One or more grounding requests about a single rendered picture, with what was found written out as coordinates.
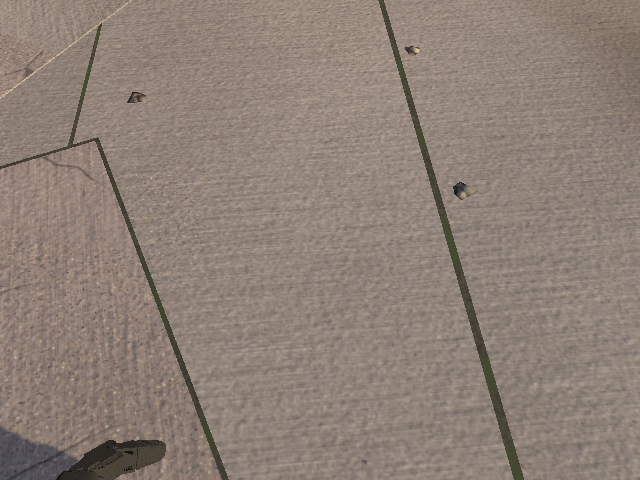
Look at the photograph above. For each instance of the robot left hand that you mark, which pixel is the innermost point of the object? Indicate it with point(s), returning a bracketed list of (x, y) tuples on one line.
[(110, 460)]

